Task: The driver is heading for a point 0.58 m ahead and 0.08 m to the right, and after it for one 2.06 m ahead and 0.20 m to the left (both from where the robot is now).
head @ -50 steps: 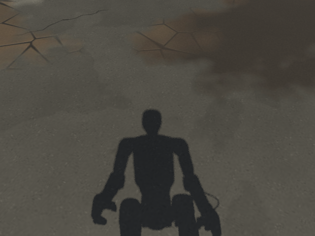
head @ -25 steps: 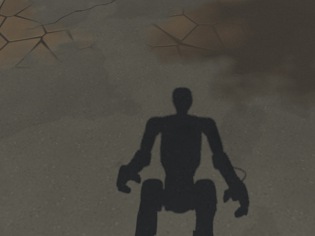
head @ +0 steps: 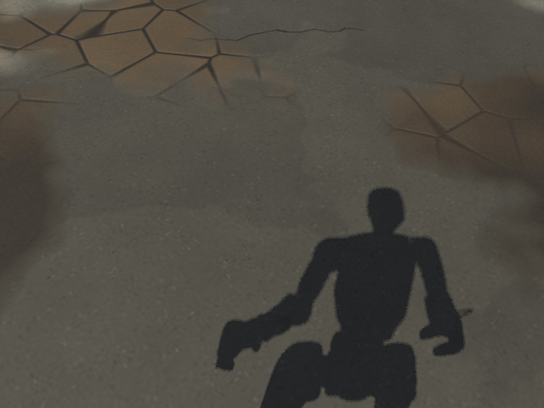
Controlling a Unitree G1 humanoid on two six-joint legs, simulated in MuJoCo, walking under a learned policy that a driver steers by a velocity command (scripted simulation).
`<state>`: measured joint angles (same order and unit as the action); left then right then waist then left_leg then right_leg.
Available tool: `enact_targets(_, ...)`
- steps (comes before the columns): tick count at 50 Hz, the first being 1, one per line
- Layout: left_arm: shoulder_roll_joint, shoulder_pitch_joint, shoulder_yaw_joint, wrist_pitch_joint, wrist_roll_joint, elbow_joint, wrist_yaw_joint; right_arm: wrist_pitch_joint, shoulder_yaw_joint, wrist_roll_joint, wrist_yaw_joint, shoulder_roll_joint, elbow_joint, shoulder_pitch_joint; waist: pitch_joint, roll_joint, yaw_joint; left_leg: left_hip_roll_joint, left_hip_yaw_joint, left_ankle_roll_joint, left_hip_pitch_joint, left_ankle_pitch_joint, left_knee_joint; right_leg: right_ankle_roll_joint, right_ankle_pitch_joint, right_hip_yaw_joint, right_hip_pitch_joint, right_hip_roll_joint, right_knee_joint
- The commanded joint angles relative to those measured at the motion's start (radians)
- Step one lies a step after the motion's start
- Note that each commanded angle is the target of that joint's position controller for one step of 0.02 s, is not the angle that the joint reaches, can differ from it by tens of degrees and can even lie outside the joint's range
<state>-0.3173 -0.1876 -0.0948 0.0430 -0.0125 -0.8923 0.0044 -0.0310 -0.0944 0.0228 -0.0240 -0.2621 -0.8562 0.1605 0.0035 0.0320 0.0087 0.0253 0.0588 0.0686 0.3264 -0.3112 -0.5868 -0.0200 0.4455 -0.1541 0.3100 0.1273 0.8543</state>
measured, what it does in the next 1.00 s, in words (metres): walks ahead: right foot, then left foot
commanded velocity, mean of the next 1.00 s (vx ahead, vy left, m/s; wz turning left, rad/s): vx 0.48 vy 0.00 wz -0.05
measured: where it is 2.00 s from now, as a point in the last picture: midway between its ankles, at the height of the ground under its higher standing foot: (266, 243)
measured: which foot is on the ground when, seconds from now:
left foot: down 0.00-0.44, up 0.46-0.92, down 0.94-1.00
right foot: up 0.00-0.40, down 0.42-0.96, up 0.98-1.00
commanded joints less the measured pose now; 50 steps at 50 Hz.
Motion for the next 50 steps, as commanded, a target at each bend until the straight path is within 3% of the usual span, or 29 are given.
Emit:
enact_targets(1, -0.081, 0.192, 0.004, 0.084, -0.030, 0.160, -0.028, -0.049, -0.040, -0.009, 0.006, -0.196, 0.011, 0.226, -0.048, -0.206, -0.090, 0.325, -0.611, 0.282, -0.550, 0.009, 0.359, 0.037, 0.019, 0.176, 0.707, -0.050, 0.384)
enact_targets(2, -0.093, 0.159, 0.000, 0.089, -0.015, 0.127, -0.029, -0.051, -0.026, -0.001, 0.009, -0.152, 0.028, 0.173, -0.029, -0.146, -0.061, 0.283, -0.491, 0.236, -0.490, 0.114, 0.338, 0.039, -0.068, 0.177, 0.653, -0.011, 0.330)
enact_targets(3, -0.100, 0.154, -0.005, 0.088, 0.005, 0.111, -0.028, -0.047, -0.013, 0.004, 0.015, -0.117, 0.043, 0.123, -0.020, -0.129, -0.040, 0.257, -0.414, 0.204, -0.423, 0.215, 0.347, 0.033, -0.136, 0.180, 0.587, 0.007, 0.242)
enact_targets(4, -0.091, 0.147, -0.005, 0.081, 0.010, 0.101, -0.031, -0.045, -0.003, -0.004, 0.021, -0.098, 0.052, 0.105, -0.022, -0.131, -0.023, 0.235, -0.359, 0.185, -0.374, 0.298, 0.364, 0.027, -0.195, 0.176, 0.516, 0.012, 0.189)
enact_targets(7, -0.033, 0.188, 0.012, 0.063, 0.007, 0.101, -0.035, -0.052, -0.010, -0.012, 0.040, -0.138, 0.044, 0.136, -0.004, -0.093, -0.024, 0.191, -0.239, 0.160, -0.324, 0.455, 0.401, 0.006, -0.358, 0.142, 0.446, -0.027, 0.006)
enact_targets(10, 0.010, 0.265, 0.033, 0.057, -0.005, 0.113, -0.044, -0.059, -0.007, -0.015, 0.049, -0.140, 0.024, 0.176, 0.039, -0.121, -0.058, 0.154, -0.128, 0.120, -0.268, 0.442, 0.441, 0.025, -0.534, 0.102, 0.355, -0.064, -0.204)
enact_targets(15, -0.005, 0.335, 0.040, 0.050, -0.017, 0.141, -0.069, -0.068, -0.007, -0.017, 0.045, -0.137, -0.023, 0.223, 0.105, -0.113, -0.075, 0.209, -0.061, 0.095, -0.356, 0.410, 0.469, 0.091, -0.577, 0.118, 0.337, -0.078, -0.331)
enact_targets(18, -0.040, 0.277, 0.026, 0.051, -0.013, 0.141, -0.081, -0.054, -0.015, -0.021, 0.054, -0.165, -0.021, 0.197, 0.041, -0.135, -0.032, 0.227, -0.011, 0.064, -0.460, 0.807, 0.333, 0.137, -0.455, 0.086, 0.249, -0.135, -0.320)
enact_targets(19, -0.061, 0.214, 0.014, 0.046, -0.012, 0.128, -0.079, -0.044, -0.018, -0.025, 0.058, -0.176, -0.019, 0.193, -0.010, -0.157, -0.002, 0.222, 0.003, 0.050, -0.492, 0.991, 0.236, 0.153, -0.397, 0.062, 0.177, -0.169, -0.298)
enact_targets(20, -0.090, 0.088, -0.005, 0.041, -0.013, 0.095, -0.075, -0.031, -0.018, -0.030, 0.063, -0.182, -0.013, 0.175, -0.074, -0.158, 0.065, 0.197, 0.035, 0.027, -0.476, 1.117, 0.057, 0.176, -0.376, 0.033, 0.033, -0.212, -0.309)
enact_targets(21, -0.127, -0.051, -0.027, 0.033, -0.011, 0.066, -0.065, -0.028, -0.014, -0.031, 0.067, -0.183, -0.001, 0.166, -0.143, -0.121, 0.134, 0.167, 0.051, -0.005, -0.322, 1.048, -0.177, 0.209, -0.398, 0.086, -0.208, -0.195, -0.316)
enact_targets(22, -0.217, -0.188, -0.051, 0.027, 0.002, 0.061, -0.050, -0.045, 0.011, -0.044, 0.056, -0.102, 0.033, 0.240, -0.283, 0.093, 0.119, 0.047, 0.048, -0.070, 0.078, 0.573, -0.598, 0.364, -0.329, 0.513, -0.603, 0.054, -0.314)
enact_targets(23, -0.192, -0.186, -0.035, 0.027, -0.008, 0.056, -0.051, -0.084, 0.041, -0.031, 0.033, -0.041, 0.035, 0.267, -0.397, 0.211, 0.077, -0.118, -0.115, -0.093, 0.330, -0.226, -0.852, 0.486, -0.137, 0.992, -0.755, 0.215, -0.529)
enact_targets(24, -0.140, -0.148, -0.023, 0.030, -0.010, 0.059, -0.047, -0.116, 0.019, 0.009, 0.020, -0.132, 0.064, 0.163, -0.289, 0.131, 0.112, -0.045, -0.209, -0.057, 0.439, -0.185, -0.893, 0.417, -0.058, 0.906, -0.690, 0.178, -0.580)
enact_targets(25, -0.106, -0.088, -0.014, 0.036, -0.009, 0.080, -0.043, -0.131, 0.020, 0.023, 0.019, -0.149, 0.093, 0.080, -0.176, 0.046, 0.097, 0.008, -0.192, -0.034, 0.452, -0.102, -0.832, 0.371, -0.091, 0.766, -0.541, 0.143, -0.591)
enact_targets(26, -0.081, -0.022, -0.003, 0.043, -0.005, 0.094, -0.044, -0.136, 0.018, 0.005, 0.028, -0.141, 0.100, 0.042, -0.091, -0.058, 0.051, 0.047, -0.178, -0.032, 0.408, -0.046, -0.730, 0.345, -0.187, 0.669, -0.363, 0.104, -0.612)
enact_targets(27, -0.056, 0.018, 0.007, 0.047, 0.002, 0.109, -0.042, -0.128, 0.008, -0.019, 0.037, -0.146, 0.103, 0.039, -0.054, -0.070, 0.014, 0.078, -0.175, -0.038, 0.336, -0.011, -0.648, 0.329, -0.264, 0.597, -0.243, 0.066, -0.635)
enact_targets(28, -0.056, 0.037, 0.010, 0.046, 0.009, 0.121, -0.037, -0.115, 0.006, -0.027, 0.040, -0.139, 0.109, 0.057, -0.039, -0.043, -0.016, 0.088, -0.174, -0.049, 0.286, 0.000, -0.613, 0.331, -0.298, 0.571, -0.161, 0.044, -0.659)
enact_targets(31, -0.088, 0.014, 0.003, 0.045, 0.002, 0.128, -0.017, -0.087, 0.013, -0.040, 0.048, -0.105, 0.137, 0.047, -0.002, -0.007, -0.031, 0.098, -0.136, -0.100, 0.267, 0.055, -0.449, 0.335, -0.388, 0.479, -0.028, 0.012, -0.692)
enact_targets(32, -0.105, -0.005, -0.002, 0.045, 0.001, 0.128, -0.010, -0.084, 0.017, -0.043, 0.051, -0.097, 0.155, 0.007, 0.009, -0.003, -0.019, 0.090, -0.123, -0.115, 0.269, 0.121, -0.371, 0.325, -0.407, 0.452, -0.004, -0.003, -0.694)
enact_targets(35, -0.095, -0.058, 0.003, 0.043, -0.005, 0.110, -0.002, -0.087, 0.036, -0.039, 0.040, -0.059, 0.165, -0.073, 0.004, 0.022, 0.033, 0.065, -0.089, -0.120, 0.196, 0.393, -0.102, 0.262, -0.427, 0.330, -0.002, -0.055, -0.677)
enact_targets(38, -0.099, -0.130, 0.008, 0.043, -0.004, 0.083, -0.005, -0.094, 0.042, -0.016, 0.023, -0.065, 0.183, -0.150, 0.009, 0.036, 0.087, 0.049, -0.075, -0.102, 0.187, 0.505, 0.004, 0.247, -0.382, 0.335, -0.085, -0.014, -0.664)
enact_targets(41, -0.112, -0.175, 0.009, 0.032, 0.003, 0.062, -0.007, -0.097, 0.041, -0.009, 0.005, -0.087, 0.222, -0.218, 0.034, 0.026, 0.109, 0.045, -0.079, -0.055, 0.301, 0.392, 0.050, 0.237, -0.442, 0.363, -0.268, 0.060, -0.612)
enact_targets(44, -0.130, -0.170, 0.003, 0.016, 0.007, 0.055, 0.000, -0.097, 0.037, -0.003, -0.013, -0.110, 0.235, -0.179, 0.022, 0.044, 0.067, 0.019, -0.068, 0.002, 0.299, 0.233, 0.072, 0.206, -0.673, 0.339, -0.395, 0.103, -0.529)
enact_targets(46, -0.132, -0.119, 0.005, 0.006, 0.011, 0.072, 0.005, -0.093, 0.007, -0.007, -0.014, -0.162, 0.181, 0.027, -0.108, 0.032, -0.048, -0.049, -0.020, 0.054, 0.007, 0.249, 0.108, 0.169, -1.009, 0.251, -0.368, 0.043, -0.296)
enact_targets(47, -0.107, -0.107, 0.019, 0.007, 0.023, 0.099, 0.010, -0.089, -0.011, -0.015, -0.009, -0.218, 0.151, 0.191, -0.230, -0.035, -0.115, 0.062, -0.177, 0.116, -0.267, 0.309, 0.084, 0.136, -0.876, 0.204, -0.205, 0.000, -0.042)
enact_targets(48, -0.028, -0.212, 0.044, 0.031, 0.028, 0.123, 0.000, -0.082, -0.036, -0.018, -0.011, -0.309, 0.143, 0.266, -0.327, -0.277, -0.073, 0.269, -0.635, 0.281, -0.626, 0.162, 0.142, 0.049, -0.342, 0.140, 0.215, -0.178, 0.336)
enact_targets(49, -0.059, -0.178, 0.045, 0.057, 0.021, 0.120, -0.010, -0.075, -0.015, 0.000, -0.012, -0.223, 0.136, 0.290, -0.343, -0.277, -0.098, 0.306, -0.842, 0.291, -0.707, 0.016, 0.267, 0.051, 0.075, 0.253, 0.404, -0.194, 0.430)
enact_targets(50, -0.112, -0.091, 0.033, 0.077, -0.007, 0.151, -0.023, -0.070, -0.002, -0.003, -0.007, -0.183, 0.153, 0.230, -0.202, -0.195, -0.101, 0.286, -0.735, 0.244, -0.608, -0.037, 0.285, 0.063, 0.017, 0.280, 0.493, -0.135, 0.466)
